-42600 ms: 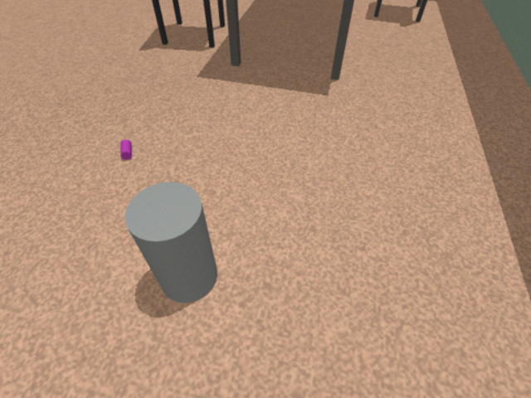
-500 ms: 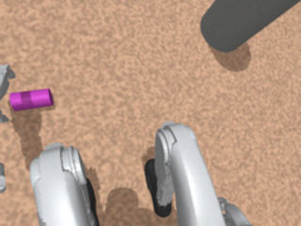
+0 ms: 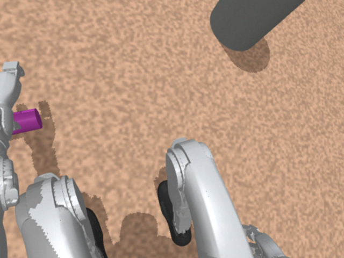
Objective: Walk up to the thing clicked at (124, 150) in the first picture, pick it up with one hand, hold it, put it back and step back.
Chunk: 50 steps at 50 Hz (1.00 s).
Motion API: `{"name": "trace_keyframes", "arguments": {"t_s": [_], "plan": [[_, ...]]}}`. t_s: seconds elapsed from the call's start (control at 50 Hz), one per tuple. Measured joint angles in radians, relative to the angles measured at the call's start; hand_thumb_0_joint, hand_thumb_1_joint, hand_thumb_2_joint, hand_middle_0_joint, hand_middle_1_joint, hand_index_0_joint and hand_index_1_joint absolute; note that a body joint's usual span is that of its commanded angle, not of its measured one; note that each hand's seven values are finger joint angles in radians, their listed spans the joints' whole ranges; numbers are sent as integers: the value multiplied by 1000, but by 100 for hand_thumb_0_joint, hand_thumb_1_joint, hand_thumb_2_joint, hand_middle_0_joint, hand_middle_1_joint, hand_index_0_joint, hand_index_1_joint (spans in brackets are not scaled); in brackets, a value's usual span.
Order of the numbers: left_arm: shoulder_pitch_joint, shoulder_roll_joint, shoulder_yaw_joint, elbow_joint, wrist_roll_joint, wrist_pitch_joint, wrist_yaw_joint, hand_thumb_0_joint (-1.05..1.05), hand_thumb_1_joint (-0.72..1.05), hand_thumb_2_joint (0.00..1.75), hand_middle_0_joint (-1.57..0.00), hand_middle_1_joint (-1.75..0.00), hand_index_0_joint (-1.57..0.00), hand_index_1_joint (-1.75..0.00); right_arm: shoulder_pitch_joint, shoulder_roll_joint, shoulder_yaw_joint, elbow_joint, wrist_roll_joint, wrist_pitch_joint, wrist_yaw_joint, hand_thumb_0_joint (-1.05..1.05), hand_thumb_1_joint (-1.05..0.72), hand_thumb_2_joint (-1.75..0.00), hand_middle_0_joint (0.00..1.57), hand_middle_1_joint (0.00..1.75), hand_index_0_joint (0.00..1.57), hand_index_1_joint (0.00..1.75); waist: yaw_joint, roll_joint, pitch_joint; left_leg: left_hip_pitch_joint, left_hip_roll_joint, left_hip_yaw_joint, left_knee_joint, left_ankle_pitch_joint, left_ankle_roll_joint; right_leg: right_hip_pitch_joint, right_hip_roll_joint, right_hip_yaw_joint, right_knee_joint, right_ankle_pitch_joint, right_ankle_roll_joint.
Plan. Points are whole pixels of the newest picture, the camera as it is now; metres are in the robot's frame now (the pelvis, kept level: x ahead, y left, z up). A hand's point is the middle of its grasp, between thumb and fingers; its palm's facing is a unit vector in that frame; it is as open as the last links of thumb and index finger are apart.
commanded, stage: approach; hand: left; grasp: from above
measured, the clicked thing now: (16, 123) +0.48 +0.29 -0.29
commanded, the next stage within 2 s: close in in 0.22 s
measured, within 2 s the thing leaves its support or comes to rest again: neither
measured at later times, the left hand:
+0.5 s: hand (1, 121) +0.46 +0.28 -0.18, palm faces -0.46 -0.06 -0.89, open 13.8 cm
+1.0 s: hand (9, 122) +0.47 +0.29 -0.24, palm faces -0.47 -0.10 -0.88, open 14.2 cm
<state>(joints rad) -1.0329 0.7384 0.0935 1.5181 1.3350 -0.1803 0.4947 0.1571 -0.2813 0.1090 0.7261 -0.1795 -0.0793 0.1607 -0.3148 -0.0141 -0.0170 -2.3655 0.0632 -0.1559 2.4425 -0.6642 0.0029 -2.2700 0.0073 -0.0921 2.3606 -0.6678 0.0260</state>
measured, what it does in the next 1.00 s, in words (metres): stands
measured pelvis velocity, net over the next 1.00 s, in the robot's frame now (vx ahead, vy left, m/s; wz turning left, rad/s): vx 0.01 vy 0.00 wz -0.04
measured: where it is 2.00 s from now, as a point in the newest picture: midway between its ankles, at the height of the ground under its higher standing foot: (138, 239)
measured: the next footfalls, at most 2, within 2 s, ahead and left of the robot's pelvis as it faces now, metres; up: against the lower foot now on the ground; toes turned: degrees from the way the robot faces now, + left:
none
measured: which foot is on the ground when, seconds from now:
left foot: down 0.00-1.00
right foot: down 0.00-1.00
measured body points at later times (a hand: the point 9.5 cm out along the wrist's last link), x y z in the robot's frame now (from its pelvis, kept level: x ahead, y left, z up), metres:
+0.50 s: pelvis +0.00 +0.00 +0.00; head +0.24 +0.09 +0.37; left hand +0.48 +0.28 -0.13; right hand +0.06 -0.27 -0.09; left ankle +0.08 +0.13 -0.28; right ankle +0.10 -0.12 -0.28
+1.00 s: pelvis +0.01 +0.00 -0.02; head +0.28 +0.08 +0.33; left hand +0.49 +0.29 -0.19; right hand +0.01 -0.26 -0.10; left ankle +0.08 +0.13 -0.28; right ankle +0.10 -0.12 -0.28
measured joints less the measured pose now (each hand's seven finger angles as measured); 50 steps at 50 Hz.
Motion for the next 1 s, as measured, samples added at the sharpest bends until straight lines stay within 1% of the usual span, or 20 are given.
{"name": "trace_keyframes", "arguments": {"t_s": [0.04, 0.1, 0.18, 0.2, 0.22, 0.24, 0.28, 0.34, 0.36, 0.42, 0.48, 0.56, 0.62, 0.66, 0.7, 0.8, 0.92, 1.0], "plan": [[-2, 3, 7, 20, -15, 27, 0, 0, -37, 88, -24, -81, -24, -83, 2, -4, 7, -2, 5, 3, 4, 0, -90, -89, 21, 30, 20, 30, 1, 11, 2, 2, 5, 2, -3, -1, 2, -3, 4, 2, -3, 4, 1], [2, 19, 15, 39, -55, 54, -28, 0, -38, 89, -23, -82, -23, -84, 2, -8, 15, -3, 12, 1, 9, 0, -90, -89, 21, 30, 20, 30, 4, 18, 15, 6, 9, 6, -4, 1, 4, -4, 8, 6, -2, 9, 3], [14, 66, 65, 36, -101, 45, -96, 0, -40, 90, -22, -83, -21, -85, 3, -11, 17, -15, 11, -10, 9, 0, -90, -89, 21, 30, 20, 30, 8, 12, 44, 8, 5, 6, 3, 10, 3, -2, 5, 6, 8, 13, 2], [16, 80, 73, 33, -108, 38, -115, 0, -41, 90, -21, -84, -21, -85, 4, -11, 14, -17, 9, -11, 8, 0, -90, -89, 21, 30, 20, 30, 9, 9, 50, 6, 2, 5, 6, 12, 2, -2, 3, 6, 11, 14, 1], [19, 91, 71, 24, -115, 30, -135, 0, -41, 90, -21, -84, -21, -86, 6, -10, 9, -17, 7, -11, 5, 0, -90, -89, 21, 30, 20, 30, 12, 4, 54, 3, 0, 3, 9, 14, 1, -3, 1, 5, 15, 14, 0], [22, 97, 56, 8, -121, 22, -155, 0, -42, 91, -21, -84, -20, -86, 10, -10, 4, -16, 6, -10, 3, 0, -90, -89, 21, 30, 20, 30, 18, -1, 57, 0, -3, 3, 12, 16, -1, -5, -1, 4, 18, 13, 0], [32, 96, 23, -42, -120, -6, -185, 0, -42, 91, -20, -85, -20, -87, 16, -8, -8, -5, 5, -7, -1, 0, -90, -89, 21, 30, 20, 30, 35, -11, 58, -5, -7, 1, 16, 16, -3, -5, -3, 3, 22, 10, 0], [49, 76, -36, -114, -110, -52, -200, 0, -44, 92, -19, -87, -19, -89, 21, -5, -18, 15, 4, 2, -4, 0, -90, -89, 21, 30, 20, 30, 60, -22, 50, -5, -12, -3, 20, 9, -4, 2, -7, -1, 23, -1, 0], [55, 64, -54, -130, -105, -64, -198, 0, -44, 92, -19, -87, -19, -89, 22, -4, -20, 19, 4, 6, -3, 0, -90, -89, 21, 30, 20, 30, 65, -24, 44, -3, -14, -4, 21, 6, -4, 7, -9, -2, 22, -6, 0], [75, 25, -64, -149, -82, -88, -167, 0, -45, 93, -18, -88, -18, -90, 18, 0, -25, 21, 8, 16, -1, 0, -90, -89, 21, 30, 20, 30, 69, -23, 22, 5, -19, -7, 18, -7, -5, 22, -13, -5, 17, -23, 0], [73, 7, -59, -98, -45, -92, -116, 0, -46, 93, -17, -88, -17, -90, 1, 0, -17, 12, 8, 17, 2, 0, -90, -89, 21, 30, 20, 30, 55, -23, 9, 16, -18, -7, 14, -16, -3, 34, -12, -6, 12, -31, 1], [49, 17, -28, -12, -3, -81, -49, 0, -47, 95, -16, -87, -15, -89, -28, -3, 0, -8, 2, 4, 7, 0, -90, -89, 21, 30, 20, 30, 31, -26, 14, 17, -12, -11, 13, -12, 0, 31, -6, -9, 6, -19, 4], [21, 36, -12, 40, 9, -64, -9, 0, -48, 96, -15, -87, -14, -89, -40, -5, 10, -15, -11, -13, 15, 0, -90, -89, 21, 30, 20, 30, 14, -33, 30, 10, -10, -9, 17, 0, 1, 21, -3, -6, 11, -5, 5], [-2, 51, -7, 80, 8, -51, 11, 0, -48, 97, -14, -87, -13, -90, -41, -7, 18, -16, -19, -24, 20, 0, -90, -89, 21, 30, 20, 30, 4, -38, 39, 1, -10, -9, 22, 8, 0, 11, -2, -6, 17, 3, 4], [-21, 69, 5, 117, 2, -42, 20, 0, -48, 97, -13, -88, -12, -90, -39, -9, 28, -17, -27, -35, 24, 0, -89, -89, 21, 30, 20, 30, -8, -41, 50, -8, -11, -11, 29, 14, 0, 0, -2, -7, 24, 9, 4], [-35, 125, 47, 168, -6, -31, 18, 0, -49, 98, -12, -89, -10, -92, -22, -17, 46, -19, -45, -61, 28, 0, -89, -89, 21, 30, 20, 30, -33, -51, 85, -24, -10, -20, 50, 14, -3, -17, 3, -11, 42, 14, 4], [-13, 167, 67, 148, -23, -53, 7, 0, -50, 99, -10, -91, -9, -93, 1, -22, 74, -2, -64, -71, 37, 0, -90, -89, 21, 30, 20, 30, -45, -69, 121, -26, -9, -38, 77, -8, -8, -16, 9, -24, 58, 0, 5], [11, 182, 69, 116, -17, -76, 19, 0, -51, 99, -10, -91, -9, -94, 7, -21, 88, 2, -80, -76, 48, 0, -90, -89, 21, 30, 20, 30, -49, -80, 133, -19, -8, -51, 93, -29, -11, -6, 13, -33, 65, -14, 6]]}}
